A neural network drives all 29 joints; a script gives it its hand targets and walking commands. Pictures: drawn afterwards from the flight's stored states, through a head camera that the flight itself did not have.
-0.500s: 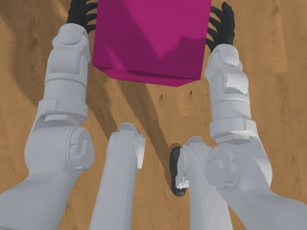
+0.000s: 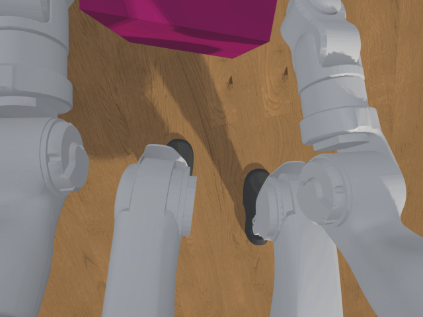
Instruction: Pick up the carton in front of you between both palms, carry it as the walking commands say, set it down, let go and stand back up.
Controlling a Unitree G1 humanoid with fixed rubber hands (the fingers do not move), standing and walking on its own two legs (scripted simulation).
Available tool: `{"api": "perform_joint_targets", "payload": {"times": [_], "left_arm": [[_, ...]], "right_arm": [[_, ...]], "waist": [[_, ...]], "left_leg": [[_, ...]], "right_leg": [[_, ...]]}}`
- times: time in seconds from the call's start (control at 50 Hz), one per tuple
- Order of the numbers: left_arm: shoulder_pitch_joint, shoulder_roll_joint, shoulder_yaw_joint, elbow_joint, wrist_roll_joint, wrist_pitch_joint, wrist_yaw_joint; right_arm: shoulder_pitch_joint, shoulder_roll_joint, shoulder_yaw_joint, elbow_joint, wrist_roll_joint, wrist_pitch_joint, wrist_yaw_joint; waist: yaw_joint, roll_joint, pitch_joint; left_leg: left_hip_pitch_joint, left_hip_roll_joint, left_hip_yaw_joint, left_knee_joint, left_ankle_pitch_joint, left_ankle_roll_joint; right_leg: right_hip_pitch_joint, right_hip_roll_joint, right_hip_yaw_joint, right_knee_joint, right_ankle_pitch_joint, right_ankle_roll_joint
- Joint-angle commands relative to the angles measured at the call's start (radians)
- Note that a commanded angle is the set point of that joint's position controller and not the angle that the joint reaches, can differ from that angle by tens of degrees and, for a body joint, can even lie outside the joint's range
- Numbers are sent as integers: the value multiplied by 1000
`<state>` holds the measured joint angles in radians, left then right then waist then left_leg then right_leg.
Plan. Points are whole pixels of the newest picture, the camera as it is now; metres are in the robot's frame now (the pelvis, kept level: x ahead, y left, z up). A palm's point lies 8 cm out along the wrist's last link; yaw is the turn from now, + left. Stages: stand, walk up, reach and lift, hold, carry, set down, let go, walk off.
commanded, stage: set down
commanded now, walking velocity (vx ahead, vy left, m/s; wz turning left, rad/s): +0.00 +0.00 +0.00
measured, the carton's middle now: out of the picture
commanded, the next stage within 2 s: none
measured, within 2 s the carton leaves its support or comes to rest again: rests again in 1.10 s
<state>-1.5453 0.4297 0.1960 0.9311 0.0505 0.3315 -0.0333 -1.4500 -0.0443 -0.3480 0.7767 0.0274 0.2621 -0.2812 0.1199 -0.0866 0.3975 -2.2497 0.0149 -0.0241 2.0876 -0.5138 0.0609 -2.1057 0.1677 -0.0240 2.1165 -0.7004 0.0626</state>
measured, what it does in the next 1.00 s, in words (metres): stands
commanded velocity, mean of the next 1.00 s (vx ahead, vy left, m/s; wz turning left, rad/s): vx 0.00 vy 0.00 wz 0.00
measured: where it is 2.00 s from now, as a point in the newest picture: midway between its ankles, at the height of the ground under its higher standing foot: (216, 206)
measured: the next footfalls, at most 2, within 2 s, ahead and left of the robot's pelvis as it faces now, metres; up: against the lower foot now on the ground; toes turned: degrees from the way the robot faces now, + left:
none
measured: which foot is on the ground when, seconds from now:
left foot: down 0.00-1.00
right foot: down 0.00-1.00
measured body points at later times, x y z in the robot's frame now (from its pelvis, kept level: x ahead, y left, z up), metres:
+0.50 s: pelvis -0.02 -0.01 -0.03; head +0.34 +0.08 +0.20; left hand +0.52 +0.30 -0.20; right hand +0.55 -0.01 -0.19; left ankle +0.12 +0.10 -0.37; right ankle +0.09 -0.12 -0.37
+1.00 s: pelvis -0.01 -0.01 -0.03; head +0.35 +0.08 +0.20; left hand +0.52 +0.30 -0.20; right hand +0.56 -0.01 -0.20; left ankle +0.12 +0.10 -0.37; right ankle +0.09 -0.12 -0.37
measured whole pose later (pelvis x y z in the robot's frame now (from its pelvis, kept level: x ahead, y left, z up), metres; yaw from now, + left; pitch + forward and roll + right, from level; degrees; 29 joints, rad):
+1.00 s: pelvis -0.01 -0.01 -0.03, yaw +1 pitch +30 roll -4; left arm -1.61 0.48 0.35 1.12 0.14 0.25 -0.21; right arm -1.54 -0.09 -0.41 0.96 -0.05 0.19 -0.09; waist 0.12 -0.09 0.52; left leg -2.21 0.04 -0.01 2.20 -0.52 0.06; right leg -2.09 0.19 -0.02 2.25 -0.70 0.06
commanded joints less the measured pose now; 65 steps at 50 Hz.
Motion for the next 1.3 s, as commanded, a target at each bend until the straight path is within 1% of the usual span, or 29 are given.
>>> {"api": "perform_joint_targets", "payload": {"times": [0.0,0.04,0.08,0.14,0.18,0.24,0.32,0.34,0.38,0.42,0.5,0.6,0.72,0.82,0.86,0.94,0.98,1.0,1.02,1.04,1.06,1.08,1.1,1.14,1.16,1.2,1.24,1.28], "left_arm": [[-518,-849,-290,-146,-177,-52,-259],[-477,-864,-269,-91,-157,-46,-263],[-444,-875,-243,-35,-131,-42,-272],[-435,-864,-210,18,-101,-47,-285],[-455,-844,-197,25,-96,-55,-291],[-510,-802,-191,16,-103,-69,-295],[-587,-742,-194,13,-119,-86,-287],[-587,-722,-189,24,-117,-85,-288],[-568,-694,-173,48,-106,-81,-295],[-549,-677,-154,75,-89,-77,-301],[-519,-659,-118,112,-64,-77,-307],[-452,-649,-88,160,-30,-71,-311],[-379,-616,-54,202,6,-65,-316],[-337,-572,-25,224,35,-60,-320],[-320,-554,-12,233,47,-60,-319],[-296,-482,14,236,55,-71,-307],[-271,-363,46,230,67,-89,-278],[-253,-258,69,227,78,-105,-249],[-227,-104,103,229,90,-130,-210],[-212,86,130,230,92,-158,-161],[-238,254,143,229,75,-187,-114],[-294,314,119,220,38,-214,-82],[-329,344,108,206,0,-235,-57],[-382,352,76,176,-69,-265,-30],[-389,325,36,170,-109,-271,-27],[-374,272,-31,189,-172,-264,-35],[-364,276,-44,205,-202,-251,-51],[-356,305,-39,209,-218,-242,-63]], "right_arm": [[-745,808,478,-138,137,-41,271],[-720,800,450,-101,128,-40,283],[-693,789,403,-55,104,-35,299],[-661,775,336,-1,63,-29,317],[-655,767,313,14,51,-28,320],[-684,743,307,11,59,-34,315],[-776,697,350,-12,98,-51,297],[-777,683,353,-1,95,-49,293],[-760,660,336,23,75,-41,291],[-737,640,305,54,54,-33,296],[-686,617,257,111,30,-33,307],[-626,589,213,159,10,-34,317],[-541,540,162,210,-27,-29,328],[-485,495,149,235,-45,-28,328],[-466,479,145,243,-51,-27,324],[-433,413,143,218,-50,-33,305],[-395,297,129,191,-56,-44,276],[-363,191,112,176,-66,-55,249],[-326,34,83,166,-78,-72,214],[-290,-154,52,160,-78,-89,170],[-285,-310,26,161,-65,-102,128],[-324,-323,57,148,-30,-112,105],[-343,-304,92,144,7,-119,96],[-381,-272,166,145,77,-129,102],[-389,-253,201,152,112,-131,108],[-382,-234,240,164,156,-127,116],[-370,-239,240,166,165,-118,119],[-365,-247,231,144,162,-111,112]], "waist": [[104,61,-1476],[100,69,-1384],[87,68,-1263],[62,52,-1124],[56,37,-1077],[66,22,-1045],[101,7,-1058],[105,-4,-1032],[105,-21,-967],[100,-25,-900],[87,-21,-775],[70,-4,-669],[47,-7,-570],[42,-22,-502],[45,-24,-487],[52,-20,-486],[57,-11,-506],[55,-1,-525],[49,16,-551],[43,40,-598],[42,64,-686],[58,68,-786],[76,73,-845],[85,83,-927],[72,94,-962],[47,92,-1009],[42,80,-1033],[41,66,-1075]], "left_leg": [[1206,-70,-36,-55,776,-35],[1212,-69,-51,-52,759,-30],[1139,-70,-58,-59,678,-26],[973,-74,-49,-69,528,-19],[880,-75,-36,-74,454,-14],[798,-70,-19,-78,385,-10],[776,-58,-7,-75,351,-4],[758,-55,-5,-76,314,-4],[715,-49,-3,-83,237,-4],[678,-44,-5,-87,173,-4],[621,-46,-15,-87,141,6],[611,-49,-33,-80,143,9],[580,-52,-54,-71,128,14],[538,-54,-63,-67,96,22],[533,-54,-62,-67,90,22],[568,-44,-62,-61,109,24],[610,-33,-59,-58,139,19],[639,-24,-57,-58,164,14],[670,-14,-55,-58,194,7],[699,-2,-54,-58,229,0],[735,7,-55,-51,282,-8],[765,9,-54,-34,354,-15],[806,5,-52,-19,422,-21],[896,1,-59,-5,527,-24],[938,3,-64,-3,560,-25],[992,12,-80,-8,577,-24],[1009,14,-88,-24,544,-21],[1001,14,-82,-39,507,-20]], "right_leg": [[187,55,-65,-114,316,-30],[87,52,-67,-115,262,-32],[24,50,-66,-113,215,-38],[32,47,-60,-106,194,-46],[84,47,-54,-102,205,-51],[162,45,-42,-97,215,-57],[254,40,-29,-85,221,-60],[273,37,-28,-86,197,-60],[284,32,-28,-91,147,-59],[272,29,-28,-90,106,-59],[223,27,-31,-84,94,-59],[162,22,-33,-76,96,-55],[132,19,-26,-68,97,-56],[159,22,-13,-61,89,-57],[162,24,-12,-60,83,-56],[181,22,-11,-57,80,-47],[200,16,-13,-57,90,-38],[216,12,-17,-56,105,-31],[234,7,-23,-53,126,-21],[250,0,-29,-45,148,-9],[268,-8,-32,-36,175,5],[268,-14,-30,-36,203,13],[248,-18,-31,-36,216,14],[211,-25,-32,-31,232,15],[183,-27,-36,-31,237,12],[121,-33,-46,-34,230,6],[103,-38,-56,-40,207,5],[134,-42,-64,-53,204,6]]}}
